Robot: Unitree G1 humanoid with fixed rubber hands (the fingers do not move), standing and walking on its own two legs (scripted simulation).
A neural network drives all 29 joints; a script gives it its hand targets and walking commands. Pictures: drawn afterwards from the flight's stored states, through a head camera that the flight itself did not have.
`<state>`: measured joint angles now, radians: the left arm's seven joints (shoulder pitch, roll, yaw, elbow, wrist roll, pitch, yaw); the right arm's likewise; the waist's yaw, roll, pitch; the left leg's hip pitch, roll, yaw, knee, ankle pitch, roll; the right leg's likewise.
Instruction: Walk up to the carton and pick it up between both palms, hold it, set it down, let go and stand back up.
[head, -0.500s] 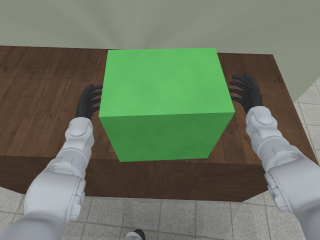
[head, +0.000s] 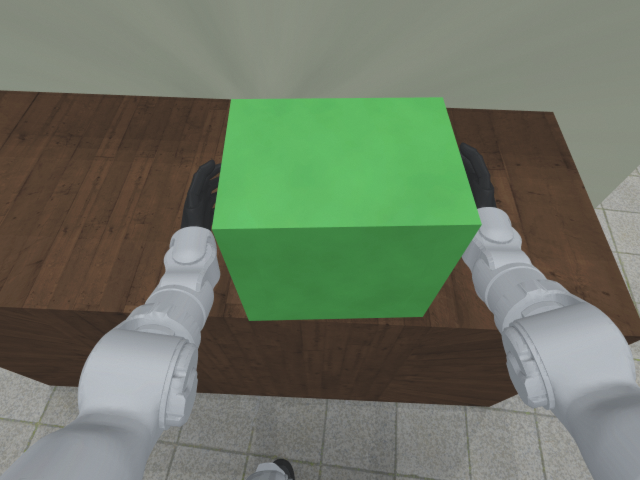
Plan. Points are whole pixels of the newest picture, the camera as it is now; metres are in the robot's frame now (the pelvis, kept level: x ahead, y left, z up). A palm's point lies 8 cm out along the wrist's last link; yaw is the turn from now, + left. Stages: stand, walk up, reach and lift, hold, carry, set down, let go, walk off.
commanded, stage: reach and lift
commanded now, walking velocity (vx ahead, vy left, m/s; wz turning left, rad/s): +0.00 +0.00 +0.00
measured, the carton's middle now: (336, 219) +0.45 +0.01 +0.01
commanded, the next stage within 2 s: none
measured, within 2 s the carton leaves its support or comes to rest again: leaves its support in 1.38 s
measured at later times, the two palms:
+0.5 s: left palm (205, 220) +0.42 +0.18 +0.04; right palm (482, 206) +0.44 -0.18 +0.06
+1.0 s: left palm (205, 221) +0.42 +0.18 +0.05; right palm (486, 214) +0.42 -0.18 +0.06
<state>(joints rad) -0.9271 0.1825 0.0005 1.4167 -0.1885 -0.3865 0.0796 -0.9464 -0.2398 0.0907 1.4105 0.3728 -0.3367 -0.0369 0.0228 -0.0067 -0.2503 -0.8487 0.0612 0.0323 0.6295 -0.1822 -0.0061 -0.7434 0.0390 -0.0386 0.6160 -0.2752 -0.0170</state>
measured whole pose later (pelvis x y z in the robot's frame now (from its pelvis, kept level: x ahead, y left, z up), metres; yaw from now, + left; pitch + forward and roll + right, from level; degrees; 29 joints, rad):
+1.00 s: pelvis +0.02 +0.00 +0.02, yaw +1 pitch +16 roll -1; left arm -0.79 0.13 0.36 1.35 0.15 -0.48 0.04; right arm -0.77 -0.08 -0.45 1.18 -0.22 -0.37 -0.03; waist -0.04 0.00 -0.14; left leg -0.57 0.04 0.04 0.41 -0.12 0.00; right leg -0.46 0.02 -0.04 0.39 -0.21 -0.01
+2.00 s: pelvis +0.02 +0.00 +0.04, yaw +0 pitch +9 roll -1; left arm -0.67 0.08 0.26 1.03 0.14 -0.24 0.05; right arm -0.66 -0.10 -0.32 1.07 -0.11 -0.32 -0.05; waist 0.00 -0.02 -0.12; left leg -0.35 0.03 0.06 0.28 -0.08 0.00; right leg -0.24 0.02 -0.02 0.25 -0.16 -0.01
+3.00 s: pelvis +0.01 +0.01 +0.04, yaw +2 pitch -4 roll +0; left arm -0.50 0.02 0.29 0.19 0.24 0.51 -0.04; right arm -0.58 -0.10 -0.11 0.65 0.11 0.13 -0.08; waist -0.04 -0.08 0.00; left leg -0.10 0.01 0.05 0.26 -0.09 0.01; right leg 0.01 0.00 -0.03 0.24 -0.18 0.00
